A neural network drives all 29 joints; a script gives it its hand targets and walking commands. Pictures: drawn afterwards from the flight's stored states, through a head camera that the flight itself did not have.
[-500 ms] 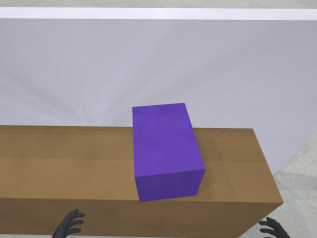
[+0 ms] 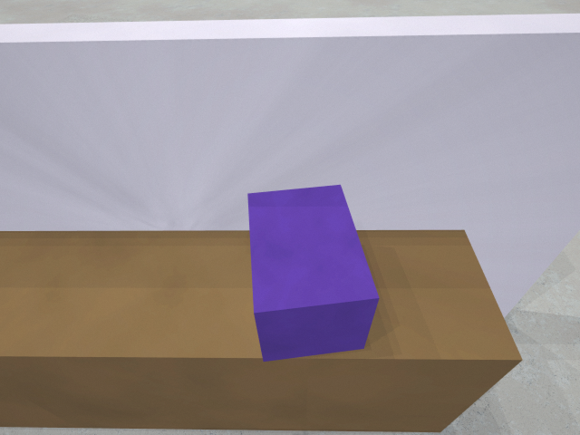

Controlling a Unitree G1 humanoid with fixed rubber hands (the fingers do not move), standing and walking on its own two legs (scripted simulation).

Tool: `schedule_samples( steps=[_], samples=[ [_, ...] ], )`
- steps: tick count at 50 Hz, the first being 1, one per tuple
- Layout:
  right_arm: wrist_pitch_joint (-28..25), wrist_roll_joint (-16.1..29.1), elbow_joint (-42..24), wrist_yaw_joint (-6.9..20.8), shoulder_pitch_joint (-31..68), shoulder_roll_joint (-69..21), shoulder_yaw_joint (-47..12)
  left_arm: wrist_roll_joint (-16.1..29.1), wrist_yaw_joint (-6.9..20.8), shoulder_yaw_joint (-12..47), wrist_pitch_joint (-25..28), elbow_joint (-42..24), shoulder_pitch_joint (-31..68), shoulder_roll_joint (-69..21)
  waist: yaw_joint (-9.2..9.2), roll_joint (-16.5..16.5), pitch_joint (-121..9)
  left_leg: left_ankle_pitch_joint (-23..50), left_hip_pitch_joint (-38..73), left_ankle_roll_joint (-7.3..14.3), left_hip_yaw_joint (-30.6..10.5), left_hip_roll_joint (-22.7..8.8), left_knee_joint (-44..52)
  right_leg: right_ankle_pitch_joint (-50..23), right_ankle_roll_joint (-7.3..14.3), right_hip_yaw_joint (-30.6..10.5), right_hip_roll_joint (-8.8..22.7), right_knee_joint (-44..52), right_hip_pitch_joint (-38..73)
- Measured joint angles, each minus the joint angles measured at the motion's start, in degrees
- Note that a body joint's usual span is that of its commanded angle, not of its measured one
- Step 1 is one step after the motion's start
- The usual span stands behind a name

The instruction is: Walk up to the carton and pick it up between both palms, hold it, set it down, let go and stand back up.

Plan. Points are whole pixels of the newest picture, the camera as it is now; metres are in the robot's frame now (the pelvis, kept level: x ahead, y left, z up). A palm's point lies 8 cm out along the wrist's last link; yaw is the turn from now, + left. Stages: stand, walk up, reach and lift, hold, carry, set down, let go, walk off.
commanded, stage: stand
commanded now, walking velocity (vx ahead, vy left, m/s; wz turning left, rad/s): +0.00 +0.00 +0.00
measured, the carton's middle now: (303, 268) +0.48 +0.01 -0.12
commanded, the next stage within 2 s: none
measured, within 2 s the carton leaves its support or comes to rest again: neither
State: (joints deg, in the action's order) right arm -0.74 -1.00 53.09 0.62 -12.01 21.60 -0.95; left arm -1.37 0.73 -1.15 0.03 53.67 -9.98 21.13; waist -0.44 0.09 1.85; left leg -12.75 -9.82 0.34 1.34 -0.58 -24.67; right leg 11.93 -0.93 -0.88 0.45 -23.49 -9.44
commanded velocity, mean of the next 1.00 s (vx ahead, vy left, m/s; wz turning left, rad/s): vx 0.00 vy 0.00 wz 0.00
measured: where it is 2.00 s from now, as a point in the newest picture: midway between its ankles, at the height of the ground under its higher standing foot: outside the picture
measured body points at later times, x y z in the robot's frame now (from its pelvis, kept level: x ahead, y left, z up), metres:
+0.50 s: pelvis +0.00 -0.01 +0.00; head +0.00 -0.01 +0.45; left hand +0.09 +0.31 -0.12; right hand +0.10 -0.31 -0.12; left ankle +0.01 +0.12 -0.74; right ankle +0.01 -0.13 -0.74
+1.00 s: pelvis +0.01 -0.01 +0.00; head +0.01 -0.02 +0.45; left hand +0.10 +0.30 -0.11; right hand +0.09 -0.32 -0.12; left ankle +0.01 +0.12 -0.74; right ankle +0.01 -0.13 -0.74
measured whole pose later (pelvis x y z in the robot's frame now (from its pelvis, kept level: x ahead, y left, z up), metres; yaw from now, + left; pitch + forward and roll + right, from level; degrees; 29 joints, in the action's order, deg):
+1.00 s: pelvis +0.01 -0.01 +0.00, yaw +1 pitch -3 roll +0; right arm -0.6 -0.4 59.2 -0.2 -8.4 22.2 -0.8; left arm -0.5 0.3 0.3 1.1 60.6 -6.8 21.5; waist -0.4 0.6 2.4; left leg -10.8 -6.3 -0.9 0.3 -1.3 -19.6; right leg 10.6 0.0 -0.3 -0.2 -19.1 -6.1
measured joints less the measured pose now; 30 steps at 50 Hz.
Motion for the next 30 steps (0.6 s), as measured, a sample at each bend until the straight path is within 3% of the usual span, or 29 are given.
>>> schedule_samples(
  steps=[10, 30],
  samples=[
    [-0.1, 0.1, 3.1, -0.6, 0.7, 0.5, -0.3, 0.5, -0.4, 0.6, 0.6, 4.4, 0.5, 0.6, -0.07, 0.5, 0.3, 0.9, 1.4, -0.2, -0.5, 0.1, 1.7, -0.8, 0.1, 0.3, 0.0, 1.6, 1.5],
    [-0.3, 0.4, 5.3, -0.9, 3.7, 0.3, -0.7, 0.9, -0.4, 1.0, 0.5, 6.3, 2.8, 0.6, 0.51, 0.7, 0.5, 1.8, 2.2, -0.8, -0.8, -0.4, 3.8, -1.3, 0.6, 0.4, -0.4, 3.3, 2.1]
  ],
)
